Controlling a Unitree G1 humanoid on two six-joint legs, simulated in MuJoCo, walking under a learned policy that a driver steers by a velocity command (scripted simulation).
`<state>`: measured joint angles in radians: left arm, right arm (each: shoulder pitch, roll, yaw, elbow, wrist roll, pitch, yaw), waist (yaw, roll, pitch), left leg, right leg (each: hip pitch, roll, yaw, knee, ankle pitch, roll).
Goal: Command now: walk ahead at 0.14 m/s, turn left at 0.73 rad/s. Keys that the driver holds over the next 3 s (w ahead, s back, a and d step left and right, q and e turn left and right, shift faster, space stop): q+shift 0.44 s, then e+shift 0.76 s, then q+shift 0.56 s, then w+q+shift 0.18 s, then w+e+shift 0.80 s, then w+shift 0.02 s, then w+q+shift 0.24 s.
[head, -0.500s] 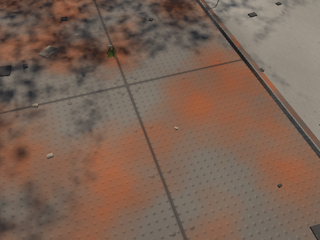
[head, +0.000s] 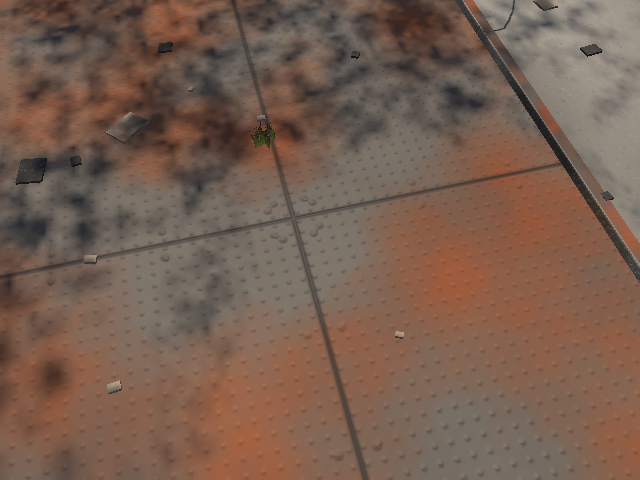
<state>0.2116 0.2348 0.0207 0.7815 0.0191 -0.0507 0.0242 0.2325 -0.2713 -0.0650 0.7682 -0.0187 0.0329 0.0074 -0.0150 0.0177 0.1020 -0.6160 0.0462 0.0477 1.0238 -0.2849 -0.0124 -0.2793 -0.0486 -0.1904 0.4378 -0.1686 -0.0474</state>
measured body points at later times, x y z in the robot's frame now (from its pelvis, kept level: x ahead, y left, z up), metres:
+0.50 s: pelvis +0.06 +0.04 -0.01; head +0.10 +0.06 +0.44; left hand +0.09 +0.34 -0.12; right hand +0.30 -0.18 -0.10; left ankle +0.11 +0.12 -0.74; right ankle +0.15 -0.09 -0.70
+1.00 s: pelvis +0.07 +0.02 +0.00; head +0.12 +0.02 +0.45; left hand +0.09 +0.33 -0.11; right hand +0.29 -0.21 -0.10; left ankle +0.03 +0.12 -0.73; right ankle +0.14 -0.07 -0.74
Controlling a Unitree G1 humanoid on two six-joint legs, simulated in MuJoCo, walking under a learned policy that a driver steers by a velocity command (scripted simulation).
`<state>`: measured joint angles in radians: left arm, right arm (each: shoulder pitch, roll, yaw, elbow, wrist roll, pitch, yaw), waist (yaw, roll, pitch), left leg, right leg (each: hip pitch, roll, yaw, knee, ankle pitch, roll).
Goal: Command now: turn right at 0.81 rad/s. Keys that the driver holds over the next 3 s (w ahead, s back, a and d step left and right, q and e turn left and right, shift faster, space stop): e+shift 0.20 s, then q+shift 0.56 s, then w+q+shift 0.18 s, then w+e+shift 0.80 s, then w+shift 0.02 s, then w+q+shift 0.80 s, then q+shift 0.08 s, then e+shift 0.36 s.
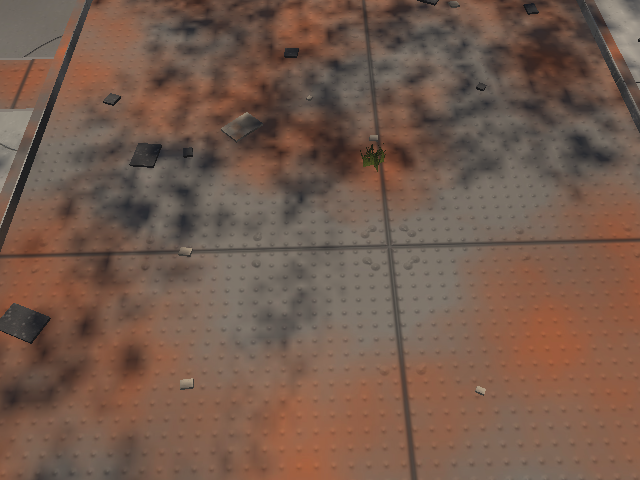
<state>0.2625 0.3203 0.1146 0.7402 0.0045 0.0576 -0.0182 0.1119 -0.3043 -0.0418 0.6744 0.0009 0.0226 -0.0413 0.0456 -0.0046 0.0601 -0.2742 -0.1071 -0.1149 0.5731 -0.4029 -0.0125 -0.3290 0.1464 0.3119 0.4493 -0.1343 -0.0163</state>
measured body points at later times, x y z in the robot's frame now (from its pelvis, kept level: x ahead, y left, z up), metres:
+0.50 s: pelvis +0.00 -0.01 +0.00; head +0.03 -0.03 +0.45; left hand +0.21 +0.20 -0.10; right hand -0.01 -0.28 -0.14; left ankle -0.03 +0.10 -0.71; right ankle -0.04 -0.12 -0.74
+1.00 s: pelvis +0.03 +0.04 +0.01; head +0.04 +0.07 +0.45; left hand +0.10 +0.34 -0.11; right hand +0.17 -0.23 -0.09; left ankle -0.02 +0.10 -0.74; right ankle +0.11 -0.11 -0.67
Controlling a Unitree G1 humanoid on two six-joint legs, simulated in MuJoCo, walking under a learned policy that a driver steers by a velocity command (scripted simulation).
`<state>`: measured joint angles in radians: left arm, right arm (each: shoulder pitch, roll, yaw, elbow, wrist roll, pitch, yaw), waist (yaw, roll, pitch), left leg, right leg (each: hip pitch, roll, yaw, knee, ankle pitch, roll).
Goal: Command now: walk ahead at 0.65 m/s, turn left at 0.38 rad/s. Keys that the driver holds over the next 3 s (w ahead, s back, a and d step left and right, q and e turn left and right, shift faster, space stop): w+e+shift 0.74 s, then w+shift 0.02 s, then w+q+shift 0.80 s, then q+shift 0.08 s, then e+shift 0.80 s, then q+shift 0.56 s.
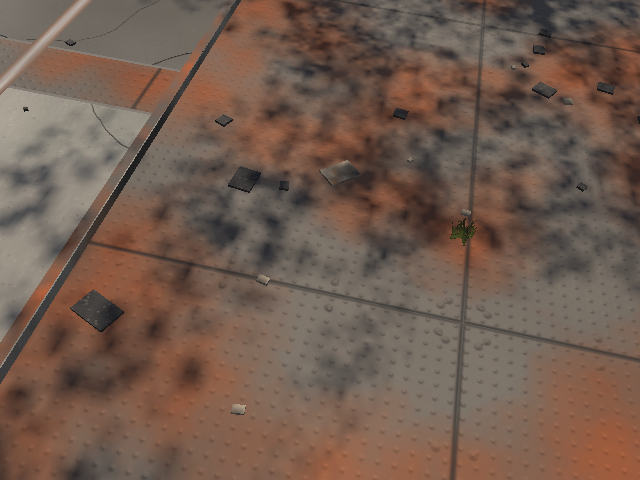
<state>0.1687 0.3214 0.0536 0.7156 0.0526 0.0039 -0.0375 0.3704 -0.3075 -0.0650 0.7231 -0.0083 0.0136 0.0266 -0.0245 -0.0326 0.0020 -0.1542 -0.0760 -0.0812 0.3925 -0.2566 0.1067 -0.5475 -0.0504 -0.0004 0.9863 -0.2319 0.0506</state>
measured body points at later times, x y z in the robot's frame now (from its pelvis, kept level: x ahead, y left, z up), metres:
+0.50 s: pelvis +0.36 -0.10 -0.03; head +0.39 -0.10 +0.42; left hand +0.50 +0.16 -0.15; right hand +0.39 -0.37 -0.14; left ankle +0.23 +0.07 -0.62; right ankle +0.38 -0.15 -0.75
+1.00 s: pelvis +0.83 -0.24 -0.01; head +0.85 -0.26 +0.44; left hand +1.14 -0.12 -0.09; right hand +0.65 -0.48 -0.13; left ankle +0.87 -0.14 -0.75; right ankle +0.75 -0.31 -0.66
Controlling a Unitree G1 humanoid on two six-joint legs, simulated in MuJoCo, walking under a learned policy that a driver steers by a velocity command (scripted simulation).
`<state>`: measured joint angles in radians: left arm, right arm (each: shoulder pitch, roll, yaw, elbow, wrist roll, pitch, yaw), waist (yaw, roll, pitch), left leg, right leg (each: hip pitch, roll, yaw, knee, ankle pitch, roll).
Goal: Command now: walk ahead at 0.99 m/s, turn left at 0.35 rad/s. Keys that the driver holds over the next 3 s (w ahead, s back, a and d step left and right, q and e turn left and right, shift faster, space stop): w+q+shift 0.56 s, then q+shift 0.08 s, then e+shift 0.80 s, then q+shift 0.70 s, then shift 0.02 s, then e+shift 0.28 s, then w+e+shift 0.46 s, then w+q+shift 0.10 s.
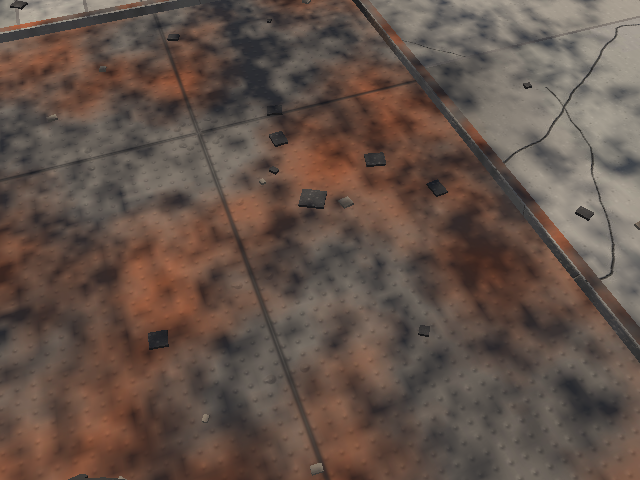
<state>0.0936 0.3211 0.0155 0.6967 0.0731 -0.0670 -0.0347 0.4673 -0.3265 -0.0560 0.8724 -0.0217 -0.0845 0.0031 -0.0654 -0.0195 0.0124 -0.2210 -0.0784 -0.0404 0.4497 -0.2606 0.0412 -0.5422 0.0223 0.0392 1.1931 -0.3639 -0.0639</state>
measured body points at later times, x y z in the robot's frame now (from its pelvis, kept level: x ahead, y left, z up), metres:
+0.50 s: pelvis +0.46 +0.02 -0.01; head +0.49 +0.03 +0.43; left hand +0.30 +0.27 -0.14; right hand +0.78 -0.13 -0.07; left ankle +0.59 +0.17 -0.67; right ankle +0.33 -0.14 -0.74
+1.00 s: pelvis +0.80 +0.17 -0.01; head +0.84 +0.19 +0.44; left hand +0.76 +0.43 -0.14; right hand +1.00 -0.01 -0.14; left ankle +0.71 +0.15 -0.74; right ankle +0.99 +0.18 -0.71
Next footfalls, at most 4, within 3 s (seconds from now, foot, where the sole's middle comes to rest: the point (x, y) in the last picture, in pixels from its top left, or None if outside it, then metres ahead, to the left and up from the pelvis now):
0.20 right None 0.37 -0.13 -0.77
0.62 left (238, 375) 0.73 0.18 -0.77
1.04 right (226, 276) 1.01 0.21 -0.77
1.70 left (161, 295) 0.96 0.37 -0.77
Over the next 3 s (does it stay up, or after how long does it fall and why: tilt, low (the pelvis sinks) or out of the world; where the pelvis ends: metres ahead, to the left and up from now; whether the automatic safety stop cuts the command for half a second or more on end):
stays up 1.19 0.29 -0.04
